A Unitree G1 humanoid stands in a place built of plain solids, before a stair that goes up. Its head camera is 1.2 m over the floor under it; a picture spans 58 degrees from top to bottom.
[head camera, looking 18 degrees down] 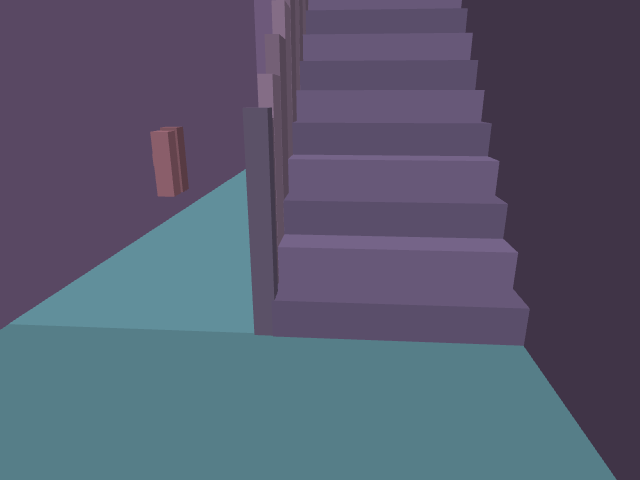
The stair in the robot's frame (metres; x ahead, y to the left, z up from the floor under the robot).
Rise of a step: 0.21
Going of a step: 0.24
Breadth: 1.30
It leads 4 degrees to the right of straight ahead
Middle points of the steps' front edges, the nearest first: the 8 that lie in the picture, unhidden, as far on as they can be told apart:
1.98 -0.40 0.21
2.22 -0.41 0.42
2.46 -0.43 0.63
2.70 -0.45 0.84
2.94 -0.46 1.05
3.18 -0.48 1.26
3.42 -0.50 1.47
3.66 -0.51 1.68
